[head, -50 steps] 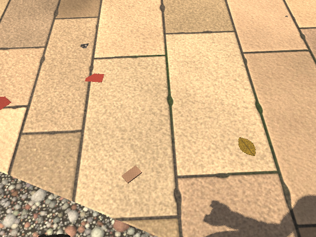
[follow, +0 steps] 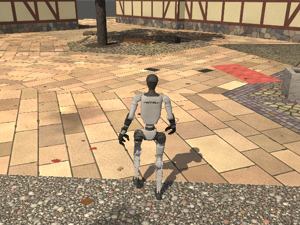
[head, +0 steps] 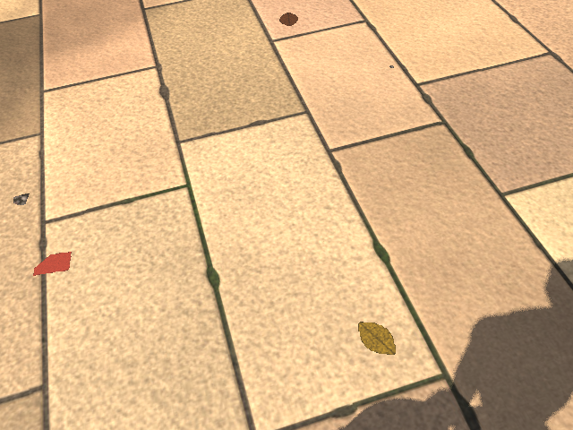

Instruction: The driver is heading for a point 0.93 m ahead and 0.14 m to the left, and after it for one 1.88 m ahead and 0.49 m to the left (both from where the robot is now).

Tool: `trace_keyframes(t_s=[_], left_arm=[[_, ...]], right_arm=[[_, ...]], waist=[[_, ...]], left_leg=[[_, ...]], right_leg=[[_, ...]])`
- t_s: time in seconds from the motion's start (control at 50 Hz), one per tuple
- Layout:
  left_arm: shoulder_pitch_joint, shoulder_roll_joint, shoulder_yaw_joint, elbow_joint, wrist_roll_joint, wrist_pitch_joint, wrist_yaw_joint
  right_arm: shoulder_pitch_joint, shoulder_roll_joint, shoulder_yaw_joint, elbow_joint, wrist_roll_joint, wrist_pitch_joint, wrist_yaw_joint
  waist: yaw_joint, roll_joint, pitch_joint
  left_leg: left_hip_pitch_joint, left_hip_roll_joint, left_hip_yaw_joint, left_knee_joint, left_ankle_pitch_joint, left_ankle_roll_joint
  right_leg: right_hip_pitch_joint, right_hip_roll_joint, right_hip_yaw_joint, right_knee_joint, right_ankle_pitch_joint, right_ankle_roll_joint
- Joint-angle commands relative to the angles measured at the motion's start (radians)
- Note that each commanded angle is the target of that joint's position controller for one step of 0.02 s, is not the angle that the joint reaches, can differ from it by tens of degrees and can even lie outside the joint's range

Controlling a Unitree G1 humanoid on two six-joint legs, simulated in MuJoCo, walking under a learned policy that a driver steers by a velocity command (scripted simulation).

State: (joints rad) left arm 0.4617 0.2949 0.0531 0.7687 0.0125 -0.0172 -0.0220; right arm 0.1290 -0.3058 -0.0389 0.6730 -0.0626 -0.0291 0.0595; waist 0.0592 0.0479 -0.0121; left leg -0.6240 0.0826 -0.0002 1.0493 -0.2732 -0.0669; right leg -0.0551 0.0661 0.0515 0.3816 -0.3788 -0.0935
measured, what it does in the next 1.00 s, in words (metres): walks ahead: left foot, then right foot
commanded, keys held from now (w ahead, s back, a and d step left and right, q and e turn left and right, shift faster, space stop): w+e+shift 0.18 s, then w+shift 0.08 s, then w+q+shift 0.74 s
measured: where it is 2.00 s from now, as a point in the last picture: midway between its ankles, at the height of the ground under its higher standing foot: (295, 109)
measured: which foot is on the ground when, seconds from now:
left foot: up 0.00-0.16, down 0.18-0.58, up 0.60-1.00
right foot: down 0.00-0.18, up 0.20-0.56, down 0.58-1.00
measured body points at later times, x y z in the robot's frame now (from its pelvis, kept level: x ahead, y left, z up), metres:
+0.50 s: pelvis +0.42 -0.04 +0.00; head +0.43 -0.05 +0.45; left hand +0.75 +0.07 -0.03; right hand +0.24 -0.28 -0.13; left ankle +0.32 +0.12 -0.74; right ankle +0.53 -0.21 -0.70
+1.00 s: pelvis +0.87 -0.12 -0.04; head +0.90 -0.11 +0.41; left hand +0.76 +0.14 -0.16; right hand +1.16 -0.31 -0.10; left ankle +1.02 -0.07 -0.73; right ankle +0.60 -0.24 -0.70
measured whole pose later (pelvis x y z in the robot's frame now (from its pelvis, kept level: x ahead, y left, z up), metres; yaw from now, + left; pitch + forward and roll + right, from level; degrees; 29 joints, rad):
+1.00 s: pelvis +0.87 -0.12 -0.04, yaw +10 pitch +1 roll -2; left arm 0.52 0.27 0.03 0.91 0.04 -0.07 0.02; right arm -0.03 -0.32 -0.02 0.66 -0.02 -0.02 0.09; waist 0.05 0.04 0.05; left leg -0.61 -0.05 0.17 0.69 -0.07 0.20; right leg 0.25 -0.02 -0.31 0.48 -0.36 0.05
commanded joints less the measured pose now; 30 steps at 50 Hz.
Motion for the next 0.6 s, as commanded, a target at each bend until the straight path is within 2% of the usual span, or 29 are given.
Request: trace_keyframes(t_s=[0.02,0.06,0.08,0.1,0.12,0.14,0.16,0.18,0.2,0.22,0.24,0.26,0.28,0.3,0.32,0.36,0.38,0.4,0.42,0.44,0.46,0.48,0.5,0.52,0.54,0.56,0.58,0.6], left_arm=[[-0.073,0.203,0.055,-0.069,-0.002,-0.044,0.006],[-0.068,0.227,0.066,-0.059,-0.007,-0.052,0.01],[-0.067,0.236,0.069,-0.053,-0.012,-0.055,0.012],[-0.085,0.24,0.07,-0.053,-0.016,-0.059,0.013],[-0.111,0.252,0.073,-0.055,-0.018,-0.062,0.013],[-0.128,0.273,0.078,-0.053,-0.011,-0.062,0.011],[-0.173,0.286,0.081,-0.057,-0.004,-0.06,0.007],[-0.188,0.189,0.054,-0.073,0.008,-0.072,0.007],[-0.139,0.005,0.007,-0.131,-0.018,-0.075,0.005],[-0.113,0.043,-0.004,-0.134,-0.025,-0.068,-0.002],[-0.117,0.094,0.005,-0.104,-0.005,-0.052,-0.005],[-0.139,0.111,0.005,-0.088,0.016,-0.043,-0.015],[-0.212,0.104,0.004,-0.092,0.033,-0.04,-0.025],[-0.208,0.075,-0.006,-0.116,0.037,-0.037,-0.036],[-0.24,0.062,-0.016,-0.129,0.041,-0.031,-0.042],[-0.32,0.058,-0.029,-0.164,0.047,-0.024,-0.047],[-0.363,0.068,-0.034,-0.187,0.053,-0.025,-0.049],[-0.41,0.075,-0.043,-0.208,0.054,-0.029,-0.055],[-0.455,0.068,-0.055,-0.224,0.046,-0.036,-0.063],[-0.483,0.059,-0.063,-0.227,0.037,-0.042,-0.071],[-0.495,0.06,-0.065,-0.226,0.029,-0.046,-0.077],[-0.493,0.074,-0.06,-0.221,0.024,-0.047,-0.074],[-0.49,0.09,-0.053,-0.214,0.023,-0.048,-0.065],[-0.451,0.105,-0.042,-0.204,0.023,-0.051,-0.051],[-0.344,0.133,-0.024,-0.166,0.032,-0.055,-0.033],[-0.171,0.162,-0.004,-0.113,0.044,-0.058,-0.012],[0.018,0.244,0.025,-0.093,0.065,-0.062,0.015],[0.063,0.318,0.034,-0.093,0.083,-0.065,0.03]], right_arm=[[-0.181,-0.088,-0.006,-0.116,0.021,-0.007,0.003],[-0.233,-0.075,0.007,-0.142,0.031,-0.011,0.006],[-0.235,-0.082,0.007,-0.149,0.034,-0.013,0.003],[-0.201,-0.093,0.003,-0.142,0.039,-0.016,-0.005],[-0.124,-0.116,-0.007,-0.12,0.041,-0.018,-0.016],[0.03,-0.158,-0.027,-0.075,0.044,-0.02,-0.034],[0.263,-0.193,-0.049,-0.018,0.048,-0.019,-0.058],[0.478,-0.263,-0.075,0.018,0.025,-0.023,-0.086],[0.481,-0.344,-0.082,0.021,-0.016,-0.035,-0.086],[0.272,-0.276,-0.069,-0.015,-0.008,-0.034,-0.075],[0.146,-0.182,-0.052,-0.036,0.0,-0.031,-0.067],[0.137,-0.126,-0.043,-0.019,0.006,-0.033,-0.061],[0.181,-0.097,-0.032,0.017,0.006,-0.037,-0.058],[0.204,-0.089,-0.025,0.052,0.009,-0.046,-0.061],[0.221,-0.079,-0.021,0.081,0.017,-0.059,-0.058],[0.258,-0.075,-0.017,0.119,0.034,-0.075,-0.049],[0.259,-0.092,-0.021,0.122,0.04,-0.078,-0.05],[0.25,-0.1,-0.023,0.119,0.043,-0.079,-0.051],[0.237,-0.113,-0.029,0.113,0.045,-0.081,-0.05],[0.229,-0.136,-0.037,0.111,0.045,-0.082,-0.046],[0.244,-0.171,-0.046,0.115,0.049,-0.085,-0.04],[0.254,-0.196,-0.053,0.119,0.053,-0.085,-0.035],[0.275,-0.201,-0.054,0.127,0.059,-0.083,-0.03],[0.283,-0.214,-0.056,0.134,0.059,-0.081,-0.028],[0.29,-0.223,-0.058,0.143,0.062,-0.079,-0.027],[0.293,-0.225,-0.059,0.146,0.065,-0.079,-0.027],[0.269,-0.156,-0.041,0.126,0.062,-0.082,-0.028],[0.295,-0.004,-0.012,0.076,0.076,-0.079,-0.04]], waist=[[-0.021,-0.107,0.151],[-0.006,-0.146,0.139],[-0.008,-0.157,0.125],[-0.029,-0.161,0.106],[-0.069,-0.162,0.068],[-0.138,-0.144,-0.024],[-0.269,-0.098,-0.14],[-0.35,0.009,-0.27],[-0.253,0.359,-0.327],[-0.147,0.339,-0.244],[-0.1,0.188,-0.13],[-0.094,0.061,-0.084],[-0.111,0.004,-0.042],[-0.081,0.062,-0.03],[-0.073,0.081,0.015],[-0.057,0.051,0.085],[-0.046,0.04,0.105],[-0.043,0.019,0.12],[-0.046,0.01,0.128],[-0.05,0.003,0.128],[-0.055,0.005,0.12],[-0.053,0.008,0.115],[-0.055,-0.007,0.104],[-0.032,-0.002,0.07],[0.024,-0.035,-0.008],[0.104,-0.052,-0.12],[0.191,-0.138,-0.233],[0.124,-0.34,-0.281]], left_leg=[[-0.103,-0.033,0.024,-0.21,0.103,-0.02],[0.018,-0.056,0.032,-0.358,0.168,-0.005],[0.087,-0.064,0.032,-0.397,0.194,0.009],[0.179,-0.072,0.025,-0.431,0.216,0.025],[0.298,-0.094,0.026,-0.449,0.2,0.038],[0.472,-0.128,0.036,-0.427,0.117,0.049],[0.727,-0.123,0.056,-0.428,0.061,0.057],[0.969,0.049,-0.113,-0.438,-0.228,0.064],[1.006,0.307,-0.633,-0.73,-0.749,0.096],[0.846,0.326,-0.937,-0.919,-0.825,0.146],[0.728,0.311,-0.787,-0.863,-0.734,0.18],[0.63,0.264,-0.62,-0.83,-0.557,0.195],[0.555,0.195,-0.478,-0.823,-0.372,0.184],[0.497,0.181,-0.452,-0.838,-0.36,0.208],[0.455,0.167,-0.422,-0.857,-0.319,0.225],[0.437,0.157,-0.373,-0.904,-0.243,0.257],[0.438,0.159,-0.357,-0.927,-0.203,0.276],[0.413,0.145,-0.314,-0.952,-0.156,0.274],[0.349,0.114,-0.253,-0.974,-0.094,0.259],[0.278,0.084,-0.199,-0.997,-0.015,0.248],[0.24,0.093,-0.189,-1.022,0.059,0.251],[0.255,0.11,-0.193,-1.021,0.136,0.252],[0.307,0.114,-0.183,-0.985,0.243,0.248],[0.352,0.118,-0.174,-0.898,0.409,0.237],[0.384,0.079,-0.126,-0.708,0.597,0.219],[0.308,0.025,-0.098,-0.452,0.619,0.203],[0.121,-0.051,-0.063,-0.097,0.344,0.181],[-0.085,-0.119,-0.085,0.226,-0.24,0.178]], right_leg=[[-0.08,-0.169,0.261,-0.259,0.128,-0.186],[-0.109,-0.17,0.257,-0.256,0.269,-0.164],[-0.11,-0.193,0.274,-0.255,0.355,-0.151],[-0.115,-0.205,0.28,-0.237,0.446,-0.13],[-0.114,-0.201,0.274,-0.174,0.612,-0.103],[-0.112,-0.178,0.255,-0.005,0.807,-0.079],[-0.195,-0.121,0.213,0.277,0.852,-0.053],[-0.369,-0.034,0.167,0.644,0.621,-0.034],[-0.592,0.077,0.135,0.96,-0.159,-0.032],[-0.66,0.043,0.138,1.054,-0.041,-0.05],[-0.666,-0.037,0.09,1.053,0.059,-0.048],[-0.627,-0.082,0.067,0.991,0.113,-0.04],[-0.587,-0.094,0.069,0.934,0.115,-0.031],[-0.579,-0.09,0.089,0.902,0.097,-0.015],[-0.59,-0.101,0.113,0.857,0.085,-0.004],[-0.666,-0.125,0.088,0.758,0.097,0.02],[-0.704,-0.152,0.053,0.693,0.138,0.037],[-0.688,-0.171,0.03,0.594,0.188,0.053],[-0.594,-0.166,0.003,0.46,0.234,0.068],[-0.466,-0.138,-0.037,0.364,0.258,0.076],[-0.354,-0.112,-0.073,0.327,0.271,0.075],[-0.297,-0.099,-0.084,0.303,0.287,0.071],[-0.27,-0.086,-0.091,0.273,0.296,0.067],[-0.201,-0.067,-0.087,0.235,0.276,0.06],[-0.065,-0.036,-0.095,0.196,0.239,0.052],[0.167,-0.038,-0.098,0.199,0.198,0.044],[0.383,-0.253,0.116,0.156,-0.083,0.029],[0.431,-0.504,0.543,-0.044,-0.469,0.034]])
